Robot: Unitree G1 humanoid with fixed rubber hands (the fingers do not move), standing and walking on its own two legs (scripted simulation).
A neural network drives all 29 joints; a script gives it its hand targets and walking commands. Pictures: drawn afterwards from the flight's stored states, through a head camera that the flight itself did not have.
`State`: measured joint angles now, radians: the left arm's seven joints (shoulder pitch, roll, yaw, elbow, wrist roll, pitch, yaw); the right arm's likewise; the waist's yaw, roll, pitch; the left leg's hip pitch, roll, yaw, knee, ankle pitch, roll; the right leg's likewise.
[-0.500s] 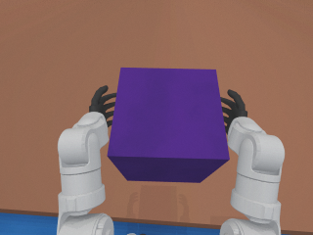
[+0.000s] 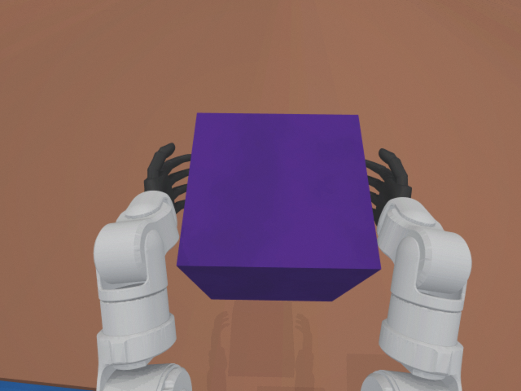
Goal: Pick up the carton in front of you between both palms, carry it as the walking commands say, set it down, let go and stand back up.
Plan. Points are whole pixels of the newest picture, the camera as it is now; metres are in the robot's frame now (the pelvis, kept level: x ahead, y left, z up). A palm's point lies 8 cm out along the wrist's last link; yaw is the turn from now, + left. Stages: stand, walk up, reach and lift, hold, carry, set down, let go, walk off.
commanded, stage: carry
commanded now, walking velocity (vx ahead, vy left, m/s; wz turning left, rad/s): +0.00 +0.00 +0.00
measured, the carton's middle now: (274, 220) +0.36 +0.00 +0.07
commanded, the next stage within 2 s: none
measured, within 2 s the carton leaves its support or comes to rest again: neither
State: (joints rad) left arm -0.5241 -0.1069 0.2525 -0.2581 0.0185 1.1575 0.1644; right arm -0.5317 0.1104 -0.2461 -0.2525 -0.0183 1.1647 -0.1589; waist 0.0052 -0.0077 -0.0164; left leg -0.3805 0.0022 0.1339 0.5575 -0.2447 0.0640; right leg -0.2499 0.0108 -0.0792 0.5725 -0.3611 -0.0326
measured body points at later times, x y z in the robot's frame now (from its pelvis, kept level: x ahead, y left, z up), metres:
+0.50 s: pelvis +0.02 +0.00 -0.01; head +0.02 +0.00 +0.44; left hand +0.36 +0.14 +0.11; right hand +0.36 -0.17 +0.12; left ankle +0.00 +0.09 -0.73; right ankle -0.08 -0.08 -0.73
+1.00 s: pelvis +0.22 -0.06 +0.01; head +0.25 -0.05 +0.45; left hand +0.56 +0.12 +0.13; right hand +0.58 -0.19 +0.13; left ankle +0.02 +0.08 -0.69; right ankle +0.36 -0.15 -0.64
